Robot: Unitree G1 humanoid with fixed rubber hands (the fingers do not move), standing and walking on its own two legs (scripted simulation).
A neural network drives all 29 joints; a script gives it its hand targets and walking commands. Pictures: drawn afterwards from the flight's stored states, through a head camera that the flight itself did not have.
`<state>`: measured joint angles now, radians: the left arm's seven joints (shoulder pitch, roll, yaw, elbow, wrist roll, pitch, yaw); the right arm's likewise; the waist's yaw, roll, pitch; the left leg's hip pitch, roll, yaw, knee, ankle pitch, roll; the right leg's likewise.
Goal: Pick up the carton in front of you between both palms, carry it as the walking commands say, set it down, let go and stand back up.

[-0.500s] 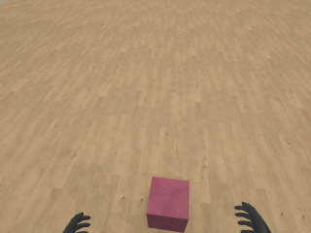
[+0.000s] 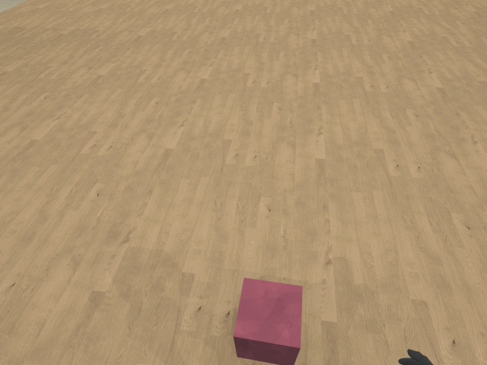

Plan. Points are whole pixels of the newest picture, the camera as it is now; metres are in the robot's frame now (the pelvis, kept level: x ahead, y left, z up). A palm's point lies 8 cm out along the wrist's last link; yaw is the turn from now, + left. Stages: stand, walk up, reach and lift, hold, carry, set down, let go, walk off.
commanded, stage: stand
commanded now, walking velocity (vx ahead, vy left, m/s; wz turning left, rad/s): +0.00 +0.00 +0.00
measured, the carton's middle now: (268, 322) +0.43 -0.05 -0.65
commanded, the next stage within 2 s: none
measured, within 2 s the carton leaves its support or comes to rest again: neither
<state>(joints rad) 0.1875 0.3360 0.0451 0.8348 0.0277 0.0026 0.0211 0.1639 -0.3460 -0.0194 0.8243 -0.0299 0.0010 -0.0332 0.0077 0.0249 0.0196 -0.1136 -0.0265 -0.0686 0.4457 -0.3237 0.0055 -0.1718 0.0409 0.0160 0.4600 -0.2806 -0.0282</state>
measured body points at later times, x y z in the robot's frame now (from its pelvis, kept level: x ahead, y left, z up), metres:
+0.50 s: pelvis -0.01 +0.00 +0.01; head -0.01 +0.00 +0.46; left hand +0.09 +0.31 -0.10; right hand +0.09 -0.31 -0.11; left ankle -0.05 +0.12 -0.74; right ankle -0.02 -0.10 -0.74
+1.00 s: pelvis -0.02 +0.01 +0.01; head -0.02 +0.00 +0.46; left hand +0.07 +0.32 -0.11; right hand +0.08 -0.31 -0.11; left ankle -0.05 +0.12 -0.74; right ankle -0.02 -0.10 -0.74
